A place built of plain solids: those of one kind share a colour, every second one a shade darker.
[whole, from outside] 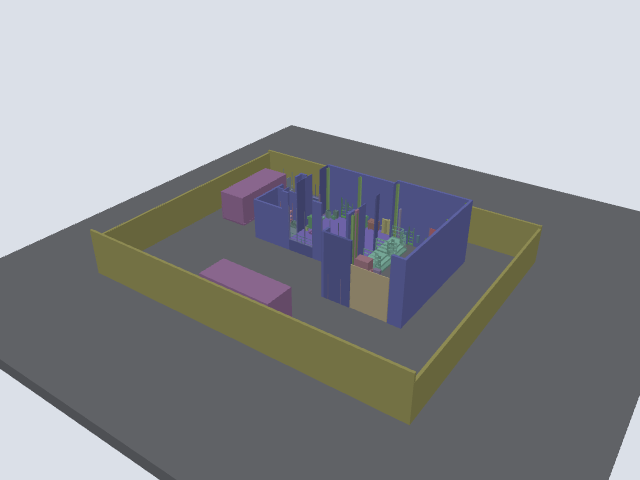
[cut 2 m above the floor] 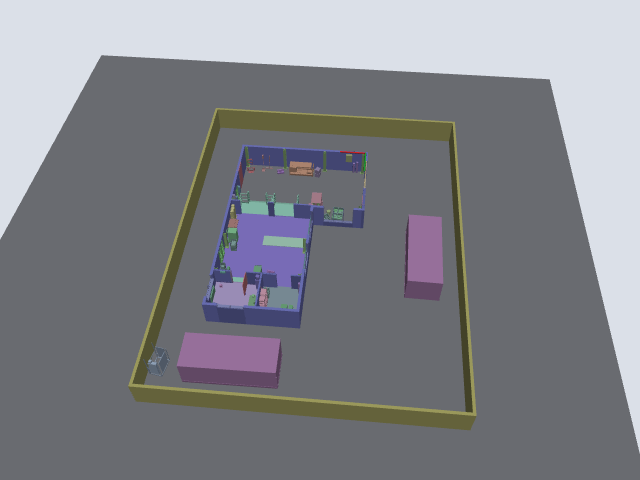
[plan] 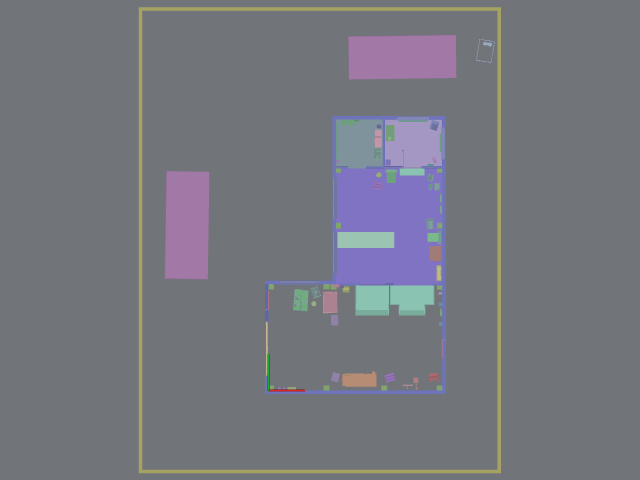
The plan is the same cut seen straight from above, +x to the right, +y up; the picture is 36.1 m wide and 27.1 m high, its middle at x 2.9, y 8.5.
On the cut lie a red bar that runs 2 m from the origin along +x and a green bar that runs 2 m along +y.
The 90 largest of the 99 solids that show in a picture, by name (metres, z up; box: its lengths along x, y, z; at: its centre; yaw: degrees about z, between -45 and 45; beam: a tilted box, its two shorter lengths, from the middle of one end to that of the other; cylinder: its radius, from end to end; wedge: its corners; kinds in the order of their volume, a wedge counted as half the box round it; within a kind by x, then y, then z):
{
 "beyond_container_1": {"box": [2.32, 5.99, 2.59], "at": [-4.61, 9.34, 1.24], "yaw": -0.9},
 "beyond_container_2": {"box": [2.4, 6.06, 2.65], "at": [-4.61, 9.34, 1.27], "yaw": -0.9},
 "beyond_container_3": {"box": [6.06, 0.08, 0.23], "at": [7.52, 20.0, 0.06], "yaw": 0.8},
 "beyond_container_4": {"box": [5.99, 2.32, 2.59], "at": [7.56, 18.82, 1.24], "yaw": 0.8},
 "beyond_container_5": {"box": [6.06, 2.4, 2.65], "at": [7.56, 18.82, 1.27], "yaw": 0.8},
 "yard_bound_1": {"box": [0.2, 26.31, 3.73], "at": [-7.23, 8.49, 1.81]},
 "yard_bound_2": {"box": [20.44, 0.2, 3.03], "at": [2.89, -4.57, 1.47]},
 "yard_bound_3": {"box": [20.44, 0.2, 3.03], "at": [2.89, 21.54, 1.47]},
 "yard_bound_4": {"box": [0.2, 26.31, 3.24], "at": [13.01, 8.49, 1.57]},
 "wall_1": {"box": [0.2, 1.06, 5.35], "at": [-0.1, 0.33, 2.62]},
 "wall_2": {"box": [0.2, 2.36, 5.35], "at": [-0.1, 5.03, 2.62]},
 "wall_3": {"box": [0.81, 0.2, 5.35], "at": [0.2, 6.1, 2.62]},
 "wall_4": {"box": [2.26, 0.2, 0.5], "at": [1.73, 6.1, 0.2]},
 "wall_5": {"box": [0.96, 0.2, 5.35], "at": [3.33, 6.1, 2.62]},
 "wall_6": {"box": [0.2, 2.31, 1.01], "at": [3.7, 7.75, 0.46]},
 "wall_7": {"box": [0.2, 0.81, 5.06], "at": [3.7, 9.3, 2.48]},
 "wall_8": {"box": [0.2, 2.31, 1.01], "at": [3.7, 10.85, 0.46]},
 "wall_9": {"box": [0.2, 0.61, 5.06], "at": [3.7, 12.3, 2.48]},
 "wall_10": {"box": [0.2, 2.9, 3.53], "at": [3.7, 14.05, 1.72]},
 "wall_11": {"box": [0.7, 0.06, 3.53], "at": [4.15, 12.63, 1.72]},
 "wall_12": {"box": [1.36, 0.06, 5.35], "at": [4.42, 5.97, 2.62]},
 "wall_13": {"box": [1.3, 0.06, 5.06], "at": [4.45, 6.03, 2.48]},
 "wall_14": {"box": [10.2, 0.2, 5.35], "at": [4.9, -0.1, 2.62]},
 "wall_15": {"box": [2.9, 0.2, 3.53], "at": [5.05, 15.4, 1.72]},
 "wall_16": {"box": [1.0, 0.06, 3.53], "at": [6.0, 12.63, 1.72]},
 "wall_17": {"box": [1.06, 0.06, 5.06], "at": [6.03, 12.57, 2.48]},
 "wall_18": {"box": [0.06, 2.7, 3.53], "at": [6.47, 13.95, 1.72]},
 "wall_19": {"box": [0.06, 2.7, 3.53], "at": [6.53, 13.95, 1.72]},
 "wall_20": {"box": [0.45, 0.06, 5.35], "at": [6.83, 5.97, 2.62]},
 "wall_21": {"box": [0.45, 0.06, 5.06], "at": [6.83, 6.03, 2.48]},
 "wall_22": {"box": [0.76, 0.2, 3.53], "at": [6.88, 15.4, 1.72]},
 "wall_23": {"box": [1.11, 0.06, 5.06], "at": [7.0, 12.57, 2.48]},
 "wall_24": {"box": [1.05, 0.06, 3.53], "at": [7.03, 12.63, 1.72]},
 "wall_25": {"box": [1.81, 0.2, 1.83], "at": [8.15, 15.4, 0.86]},
 "wall_26": {"box": [1.16, 0.06, 5.06], "at": [9.22, 12.57, 2.48]},
 "wall_27": {"box": [1.16, 0.06, 3.53], "at": [9.22, 12.63, 1.72]},
 "wall_28": {"box": [0.65, 0.06, 5.35], "at": [9.47, 5.97, 2.62]},
 "wall_29": {"box": [0.65, 0.06, 5.06], "at": [9.47, 6.03, 2.48]},
 "wall_30": {"box": [0.96, 0.2, 3.53], "at": [9.53, 15.4, 1.72]},
 "wall_31": {"box": [0.2, 6.2, 5.35], "at": [9.9, 2.9, 2.62]},
 "wall_32": {"box": [0.2, 6.6, 5.06], "at": [9.9, 9.3, 2.48]},
 "wall_33": {"box": [0.2, 0.46, 3.53], "at": [9.9, 12.82, 1.72]},
 "wall_34": {"box": [0.2, 0.66, 3.53], "at": [9.9, 15.18, 1.72]},
 "raised_floor_hall_1": {"box": [6.13, 6.73, 0.56], "at": [6.8, 9.3, 0.23]},
 "raised_floor_mess_1": {"box": [3.43, 2.83, 0.73], "at": [8.15, 13.95, 0.32]},
 "raised_floor_crib_1": {"box": [2.83, 2.83, 0.56], "at": [5.15, 13.95, 0.23]},
 "door_landing_1": {"box": [1.9, 0.32, 0.22], "at": [5.85, 4.4, 0.06]},
 "door_landing_2": {"box": [1.9, 0.32, 0.39], "at": [5.85, 4.7, 0.14]},
 "door_landing_3": {"box": [1.9, 1.1, 0.56], "at": [5.85, 5.39, 0.23]},
 "door_landing_4": {"box": [1.5, 0.32, 0.22], "at": [8.1, 4.4, 0.06]},
 "door_landing_5": {"box": [1.5, 0.32, 0.39], "at": [8.1, 4.7, 0.14]},
 "door_landing_6": {"box": [2.5, 1.1, 0.56], "at": [8.1, 5.39, 0.23]},
 "door_landing_7": {"box": [1.4, 0.4, 0.22], "at": [8.1, 12.34, 0.57]},
 "pallet_load_1": {"box": [0.76, 1.11, 0.84], "at": [3.48, 4.97, 1.31], "yaw": 1.2},
 "wheelie_bin_1": {"box": [0.51, 0.62, 1.12], "at": [6.92, 12.03, 1.02]},
 "wheelie_bin_2": {"box": [0.62, 0.51, 1.12], "at": [9.29, 8.65, 1.02]},
 "roller_shutter_1": {"box": [0.06, 2.86, 3.55], "at": [-0.12, 2.35, 1.73]},
 "roller_shutter_2": {"box": [0.1, 0.11, 3.55], "at": [-0.11, 3.83, 1.73]},
 "roller_shutter_3": {"box": [0.1, 2.85, 0.1], "at": [-0.1, 2.35, 0.0]},
 "fitters_bench_1": {"box": [1.9, 0.65, 0.21], "at": [5.12, 0.59, 0.06]},
 "fitters_bench_2": {"box": [1.78, 0.58, 0.13], "at": [5.2, 0.51, 0.81]},
 "fitters_bench_3": {"box": [0.52, 0.67, 0.5], "at": [5.78, 0.62, 0.62]},
 "pier_1": {"box": [0.34, 0.17, 5.35], "at": [3.8, 5.92, 2.62]},
 "roll_cab_1": {"box": [0.46, 0.85, 0.74], "at": [9.51, 7.74, 0.99]},
 "trench_plates_1": {"box": [3.21, 0.9, 0.08], "at": [5.5, 8.5, 0.5]},
 "pallet_1": {"box": [0.8, 1.2, 0.19], "at": [1.82, 5.1, 0.05], "yaw": -3.9},
 "radiator_1": {"box": [0.1, 2.02, 0.5], "at": [3.86, 14.12, 0.71]},
 "radiator_2": {"box": [0.1, 1.02, 0.6], "at": [9.71, 14.0, 1.09]},
 "door_leaf_1": {"box": [0.044, 0.99, 1.37], "at": [7.61, 13.16, 1.31], "yaw": -1.2},
 "door_leaf_2": {"box": [0.044, 1.0, 2.15], "at": [9.8, 2.35, 1.02]},
 "steel_column_1": {"box": [0.22, 0.014, 5.15], "at": [0.14, 0.22, 2.52]},
 "steel_column_2": {"box": [0.22, 0.014, 5.15], "at": [3.27, 0.22, 2.52]},
 "steel_column_3": {"box": [0.22, 0.014, 5.15], "at": [3.27, 5.78, 2.52]},
 "steel_column_4": {"box": [0.22, 0.014, 5.15], "at": [3.66, 5.78, 2.52]},
 "steel_column_5": {"box": [0.22, 0.014, 5.15], "at": [6.53, 0.22, 2.52]},
 "steel_column_6": {"box": [0.014, 0.22, 5.15], "at": [9.58, 5.86, 2.52]},
 "steel_column_7": {"box": [0.014, 0.22, 4.35], "at": [9.58, 9.3, 2.63]},
 "steel_column_8": {"box": [0.22, 0.014, 5.15], "at": [9.66, 0.22, 2.52]},
 "steel_column_9": {"box": [0.014, 0.22, 5.15], "at": [9.78, 5.86, 2.52]},
 "steel_column_10": {"box": [0.014, 0.22, 4.35], "at": [9.78, 12.46, 2.63]},
 "carton_1": {"box": [0.31, 0.54, 0.36], "at": [3.73, 3.97, 0.84], "yaw": 2.6},
 "carton_2": {"box": [0.36, 0.42, 0.36], "at": [3.77, 0.77, 0.56], "yaw": -22.7},
 "downpipe_1": {"box": [0.2, 0.13, 3.05], "at": [9.69, 5.49, 1.49]},
 "beyond_bottle_cage_1": {"box": [0.033, 0.85, 1.25], "at": [11.82, 19.25, 0.81], "yaw": -9.2},
 "beyond_bottle_cage_2": {"box": [0.56, 0.033, 1.25], "at": [12.13, 18.58, 0.8], "yaw": -9.2},
 "beyond_bottle_cage_3": {"box": [0.56, 0.033, 1.22], "at": [12.32, 19.76, 0.81], "yaw": -9.2},
 "distribution_board_1": {"box": [0.5, 0.18, 0.7], "at": [1.3, 0.09, 1.5]},
 "shelving_bay_1": {"box": [0.36, 0.5, 0.15], "at": [6.19, 14.01, 1.76]},
 "euro_bin_1": {"box": [0.39, 0.59, 0.07], "at": [6.15, 13.35, 0.61], "yaw": 1.2},
 "tea_point_1": {"box": [0.5, 0.9, 0.032], "at": [6.86, 14.54, 1.42]}
}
